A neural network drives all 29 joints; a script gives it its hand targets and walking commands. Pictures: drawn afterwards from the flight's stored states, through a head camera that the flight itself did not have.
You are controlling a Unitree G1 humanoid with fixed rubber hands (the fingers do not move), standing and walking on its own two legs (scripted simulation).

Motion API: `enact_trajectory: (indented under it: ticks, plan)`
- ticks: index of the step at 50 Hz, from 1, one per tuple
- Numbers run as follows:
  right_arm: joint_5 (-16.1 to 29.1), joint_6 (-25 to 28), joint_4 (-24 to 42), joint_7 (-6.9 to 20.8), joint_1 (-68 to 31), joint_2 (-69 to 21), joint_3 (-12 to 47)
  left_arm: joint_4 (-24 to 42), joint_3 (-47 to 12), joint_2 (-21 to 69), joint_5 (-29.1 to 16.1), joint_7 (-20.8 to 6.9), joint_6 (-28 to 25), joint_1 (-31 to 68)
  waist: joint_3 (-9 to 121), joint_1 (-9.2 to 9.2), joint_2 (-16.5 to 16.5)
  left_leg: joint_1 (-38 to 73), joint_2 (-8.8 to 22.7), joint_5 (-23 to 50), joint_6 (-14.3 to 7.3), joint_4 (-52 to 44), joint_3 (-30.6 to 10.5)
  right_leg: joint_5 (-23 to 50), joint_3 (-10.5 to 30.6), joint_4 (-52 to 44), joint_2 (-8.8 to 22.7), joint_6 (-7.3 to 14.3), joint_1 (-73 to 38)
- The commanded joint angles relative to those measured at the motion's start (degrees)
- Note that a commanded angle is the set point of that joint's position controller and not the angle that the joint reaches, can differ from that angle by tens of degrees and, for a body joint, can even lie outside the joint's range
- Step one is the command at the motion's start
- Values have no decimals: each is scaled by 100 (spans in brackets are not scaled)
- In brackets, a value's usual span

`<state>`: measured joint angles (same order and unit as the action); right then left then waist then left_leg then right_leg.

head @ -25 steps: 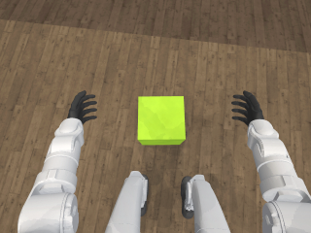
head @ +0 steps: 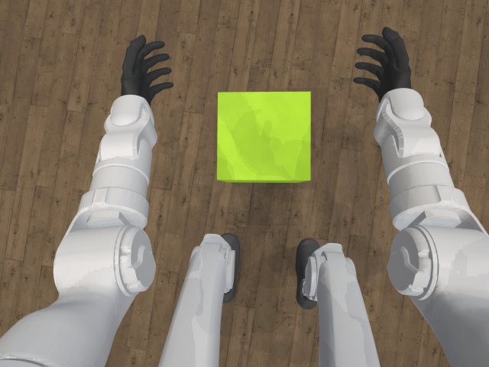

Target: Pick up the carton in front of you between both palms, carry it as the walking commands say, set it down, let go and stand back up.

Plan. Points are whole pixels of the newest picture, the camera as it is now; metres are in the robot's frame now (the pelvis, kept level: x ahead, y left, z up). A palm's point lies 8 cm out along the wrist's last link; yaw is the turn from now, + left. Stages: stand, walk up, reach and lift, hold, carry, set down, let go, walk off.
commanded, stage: reach and lift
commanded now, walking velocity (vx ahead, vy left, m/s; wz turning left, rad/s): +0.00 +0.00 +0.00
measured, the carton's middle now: (263, 144) +0.48 +0.03 -0.47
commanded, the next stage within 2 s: none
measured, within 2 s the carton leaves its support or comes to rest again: leaves its support in 1.60 s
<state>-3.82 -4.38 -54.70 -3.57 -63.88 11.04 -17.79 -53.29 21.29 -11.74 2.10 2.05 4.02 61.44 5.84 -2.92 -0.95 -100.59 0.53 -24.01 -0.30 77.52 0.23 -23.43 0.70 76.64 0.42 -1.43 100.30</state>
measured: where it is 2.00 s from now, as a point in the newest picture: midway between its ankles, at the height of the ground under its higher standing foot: (267, 283)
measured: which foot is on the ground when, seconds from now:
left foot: down 0.00-1.00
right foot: down 0.00-1.00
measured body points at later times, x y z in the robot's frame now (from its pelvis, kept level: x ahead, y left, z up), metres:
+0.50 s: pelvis -0.05 -0.02 -0.18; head +0.30 +0.00 +0.10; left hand +0.48 +0.22 -0.34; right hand +0.50 -0.16 -0.34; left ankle +0.07 +0.11 -0.56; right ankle +0.07 -0.13 -0.56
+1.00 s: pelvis -0.04 +0.00 -0.24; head +0.32 +0.02 +0.02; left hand +0.49 +0.22 -0.41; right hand +0.51 -0.15 -0.41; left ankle +0.07 +0.11 -0.56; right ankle +0.07 -0.13 -0.56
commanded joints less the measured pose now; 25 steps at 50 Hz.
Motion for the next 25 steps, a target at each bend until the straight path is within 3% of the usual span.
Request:
enact_trajectory:
  ticks: [1, 2, 3, 4, 5, 6, 7, 8, 9, 10, 11, 12, 13, 14, 15, 16, 17, 18, 19, 20, 21, 22, 23, 24, 25]
  plan:
    - [8, 274, 624, -147, -446, 615, -10, 704, -264, -254, -294, -12, -294, 373, 5506, -86, 192, 2707, -505, 3274, 332, 400, -31, 2230, -228, 587, -560, -20, -1759]
    - [163, 238, 383, -130, -385, 395, 290, 105, -260, -482, -386, -42, -287, 506, 5114, 231, -4, 2265, -384, 2668, 276, 594, 7, 2006, -254, 743, -634, -30, -1656]
    - [470, 275, 1042, -194, -592, 524, 475, 643, 40, -965, -338, -47, -392, 509, 5534, -255, 19, 2086, -385, 2890, 252, 823, 169, 2506, 49, 751, -458, -24, -1714]
    - [406, 280, 550, -145, -526, 611, 273, 744, -569, -555, -550, 25, -352, 564, 5500, 157, 212, 2079, -398, 2890, 357, 828, -49, 2225, -375, 1244, -524, -21, -1547]
    - [565, 235, 510, -180, -848, 624, 695, 143, -64, -1177, -343, 116, -318, 473, 5605, -481, -49, 2087, -435, 2679, 196, 1006, 127, 1888, -193, 1348, -580, -93, -1488]
    - [824, 327, 1471, -213, -840, 770, 540, 1347, -421, -810, -598, 143, -378, 874, 6247, -13, 135, 2225, -471, 2848, 234, 1323, 184, 2200, -198, 1344, -613, -35, -1645]
    - [725, 251, 905, -254, -939, 806, 798, 694, -247, -1227, -366, 190, -337, 763, 6021, -457, 69, 2066, -382, 2888, 199, 1382, 145, 2024, -150, 1564, -511, -47, -1276]
    - [922, 223, 984, -243, -883, 839, 644, 1054, -685, -1165, -681, 131, -374, 1014, 5979, -25, 280, 2108, -354, 2820, 150, 1353, -27, 1967, -360, 1773, -567, -41, -1120]
    - [1158, 235, 952, -239, -890, 811, 1027, 1168, -970, -858, -795, 118, -306, 1120, 6133, 7, 391, 2183, -356, 2147, 295, 1670, 249, 1622, -334, 1720, -572, -90, -1281]
    - [1021, 252, 1238, -287, -1291, 918, 906, 856, -739, -1275, -823, 115, -284, 1138, 5885, -261, -156, 1497, -391, 2111, 137, 1703, 144, 1637, -269, 1896, -496, -57, -1231]
    - [1125, 183, 1249, -328, -1224, 1116, 799, 1503, -767, -1588, -726, 188, -294, 1431, 6341, -162, 310, 1976, -316, 2094, 238, 1714, 159, 1382, -297, 2024, -527, -37, -1383]
    - [1167, 118, 1059, -369, -1529, 1212, 871, 1338, -892, -1380, -1054, 196, -212, 1438, 6374, -75, -32, 1927, -257, 2077, 233, 1960, 71, 1383, -336, 2082, -527, -24, -1330]
    - [1400, 96, 1176, -359, -1243, 887, 1128, 907, -923, -1349, -909, 169, -146, 1182, 5996, -220, -99, 1842, -358, 1783, 109, 1967, 165, 1201, -404, 2162, -563, -135, -1174]
    - [1323, 20, 665, -416, -1596, 1065, 1006, 551, -1143, -1199, -1264, 91, -107, 1535, 5851, -55, 140, 1524, -263, 1682, 252, 2209, 250, 1073, -307, 2317, -469, -29, -1099]
    - [1400, 12, 626, -433, -1693, 1234, 1114, 817, -947, -1402, -1340, 130, -57, 1500, 5656, -121, -199, 1128, -273, 1274, 179, 2220, 195, 1020, -278, 2511, -437, -41, -1456]
    - [1164, 45, 550, -465, -1544, 915, 1146, 353, -909, -1399, -1202, 84, -67, 1490, 5151, 24, -435, 560, -300, 784, 169, 2267, 319, 524, -372, 2375, -391, -99, -1277]
    - [1209, 96, 1084, -480, -2342, 1118, 969, 520, -868, -1502, -1278, 114, -66, 2166, 5368, 66, -242, 288, -201, 733, 242, 2471, 264, 657, -253, 2607, -417, -40, -1396]
    - [1305, -25, 679, -498, -2296, 917, 1153, 113, -840, -1621, -1086, 100, -86, 1782, 5175, -278, -260, 122, -169, 637, 238, 2589, 461, 663, -125, 2670, -369, -90, -1664]
    - [986, -34, 177, -509, -1954, 1273, 1039, -53, -930, -1485, -1399, 49, -109, 1891, 4920, 46, -547, -80, -212, 381, 174, 2497, 289, 473, -178, 2577, -352, -61, -1553]
    - [1456, 23, 478, -489, -2278, 959, 1196, 179, -1070, -1493, -1451, 97, -113, 2281, 5154, -71, -341, 361, -178, 689, 164, 2595, 224, 565, -270, 2849, -416, -93, -1307]
    - [1318, -17, 134, -508, -2400, 968, 1326, -366, -816, -1551, -1163, 109, -105, 2164, 4643, -366, -568, -42, -139, 264, 142, 2645, 373, 168, -287, 2864, -322, -158, -1051]
    - [1413, 13, 159, -514, -2588, 1195, 1303, -351, -909, -1715, -1185, 111, -133, 2238, 4587, -259, -362, -168, -174, 140, 177, 2775, 382, 17, -87, 2796, -342, -64, -1238]
    - [1430, 62, 291, -564, -2999, 1233, 1233, -570, -834, -1829, -1305, 191, -172, 2470, 4567, -167, -543, -143, -65, 114, 210, 2845, 362, 139, -226, 2993, -287, -98, -1272]
    - [1358, 9, 22, -550, -2844, 1102, 1335, -842, -832, -1867, -1235, 210, -218, 2665, 4163, -282, -352, -310, -82, 61, 180, 2855, 363, -73, -149, 2978, -395, -136, -931]
    - [1330, 22, -103, -581, -2930, 1177, 1353, -547, -586, -2074, -1198, 225, -259, 2574, 4678, -446, -597, -459, -70, 38, 218, 3150, 308, -67, 48, 3179, -257, -118, -1492]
